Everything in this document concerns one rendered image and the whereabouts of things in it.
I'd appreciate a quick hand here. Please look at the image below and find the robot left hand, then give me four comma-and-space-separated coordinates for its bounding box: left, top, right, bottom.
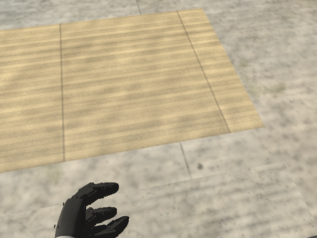
54, 182, 130, 238

